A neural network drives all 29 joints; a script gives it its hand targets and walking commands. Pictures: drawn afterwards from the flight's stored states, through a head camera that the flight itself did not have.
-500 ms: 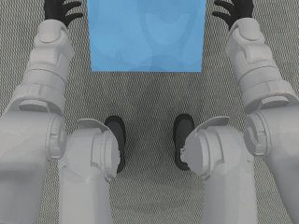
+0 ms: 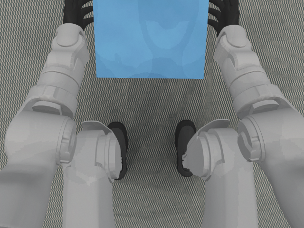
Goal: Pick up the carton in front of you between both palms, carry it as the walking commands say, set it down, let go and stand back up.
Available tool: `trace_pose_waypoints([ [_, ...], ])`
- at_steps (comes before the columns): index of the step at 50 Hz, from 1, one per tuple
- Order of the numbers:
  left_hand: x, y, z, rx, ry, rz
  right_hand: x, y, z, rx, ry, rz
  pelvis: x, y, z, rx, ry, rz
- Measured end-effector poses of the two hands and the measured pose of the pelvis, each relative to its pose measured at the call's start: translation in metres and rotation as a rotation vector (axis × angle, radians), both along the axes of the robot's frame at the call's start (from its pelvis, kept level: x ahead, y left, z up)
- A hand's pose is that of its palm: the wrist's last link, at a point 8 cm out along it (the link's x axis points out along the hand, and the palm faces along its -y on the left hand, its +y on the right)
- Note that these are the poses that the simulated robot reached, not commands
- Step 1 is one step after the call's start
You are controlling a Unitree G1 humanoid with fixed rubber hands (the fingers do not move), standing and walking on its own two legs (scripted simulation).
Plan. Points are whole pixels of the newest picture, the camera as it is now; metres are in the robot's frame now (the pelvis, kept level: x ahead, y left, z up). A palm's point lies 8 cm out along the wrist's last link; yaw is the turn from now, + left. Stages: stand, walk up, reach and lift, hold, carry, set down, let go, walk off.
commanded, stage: reach and lift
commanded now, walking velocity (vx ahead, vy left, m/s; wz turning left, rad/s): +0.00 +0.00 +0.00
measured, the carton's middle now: (148, 37) +0.51 +0.02 -0.25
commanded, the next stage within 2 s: none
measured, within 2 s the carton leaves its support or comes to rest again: leaves its support in 0.34 s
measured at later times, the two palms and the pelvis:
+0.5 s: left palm (63, 15) +0.51 +0.17 -0.12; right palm (233, 17) +0.52 -0.13 -0.11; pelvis +0.00 +0.00 +0.00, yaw +1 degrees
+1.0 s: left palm out of the picture +0.46 +0.18 +0.07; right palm out of the picture +0.49 -0.11 +0.07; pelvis +0.01 -0.01 +0.13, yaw +4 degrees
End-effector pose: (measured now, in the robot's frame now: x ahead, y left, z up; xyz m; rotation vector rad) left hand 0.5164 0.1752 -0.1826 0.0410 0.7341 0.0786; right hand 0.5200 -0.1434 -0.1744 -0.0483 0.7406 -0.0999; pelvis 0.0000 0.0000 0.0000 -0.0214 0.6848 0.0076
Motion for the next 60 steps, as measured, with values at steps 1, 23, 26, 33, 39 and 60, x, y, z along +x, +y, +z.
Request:
trace_pose_waypoints([
  [1, 0.001, -0.003, 0.000, -0.001, -0.002, 0.000, 0.001, 0.005, 0.000, 0.005, -0.002, 0.007, 0.000, 0.000, 0.000, 0.000, 0.000, 0.000],
  [23, 0.002, -0.004, 0.043, 0.005, -0.038, 0.048, 0.003, 0.014, 0.043, 0.026, -0.051, -0.040, -0.002, -0.003, -0.010, 0.004, -0.067, 0.014],
  [26, -0.007, 0.001, 0.076, -0.003, -0.054, 0.065, -0.006, 0.018, 0.071, 0.043, -0.067, -0.045, 0.001, -0.005, 0.001, 0.005, -0.059, 0.025],
  [33, -0.030, 0.007, 0.150, -0.038, -0.057, 0.113, -0.022, 0.026, 0.143, 0.065, -0.069, -0.039, 0.003, -0.007, 0.041, 0.005, -0.010, 0.043],
  [39, -0.041, 0.007, 0.192, -0.037, -0.045, 0.128, -0.026, 0.026, 0.188, 0.056, -0.059, -0.025, 0.002, -0.011, 0.075, 0.005, 0.019, 0.061],
  [60, -0.066, 0.005, 0.315, -0.047, -0.060, 0.149, -0.047, 0.025, 0.310, 0.070, -0.074, -0.022, 0.034, -0.011, 0.180, 0.013, -0.030, 0.065],
])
